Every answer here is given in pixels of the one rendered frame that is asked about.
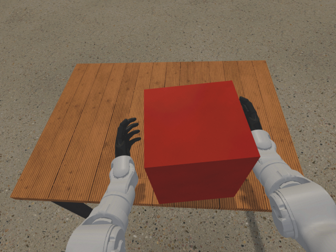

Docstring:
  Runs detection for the right robot forearm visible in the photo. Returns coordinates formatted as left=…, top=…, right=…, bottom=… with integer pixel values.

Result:
left=251, top=130, right=336, bottom=210

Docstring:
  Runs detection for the right robot upper arm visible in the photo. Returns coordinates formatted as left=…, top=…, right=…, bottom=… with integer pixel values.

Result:
left=269, top=182, right=336, bottom=252

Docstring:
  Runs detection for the right robot hand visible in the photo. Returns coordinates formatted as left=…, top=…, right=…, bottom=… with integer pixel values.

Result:
left=239, top=96, right=262, bottom=131

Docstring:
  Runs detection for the left robot upper arm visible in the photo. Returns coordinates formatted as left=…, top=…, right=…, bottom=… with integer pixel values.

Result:
left=67, top=224, right=126, bottom=252

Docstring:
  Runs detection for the left robot hand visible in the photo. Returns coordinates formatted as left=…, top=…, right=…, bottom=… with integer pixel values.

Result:
left=115, top=118, right=141, bottom=158

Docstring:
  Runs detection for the table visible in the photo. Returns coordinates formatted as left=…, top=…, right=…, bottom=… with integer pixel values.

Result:
left=10, top=60, right=304, bottom=219

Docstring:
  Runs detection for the left robot forearm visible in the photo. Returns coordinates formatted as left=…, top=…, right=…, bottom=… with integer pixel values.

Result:
left=65, top=155, right=139, bottom=252

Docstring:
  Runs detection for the carton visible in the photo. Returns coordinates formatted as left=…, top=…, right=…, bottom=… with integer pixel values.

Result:
left=144, top=80, right=260, bottom=204

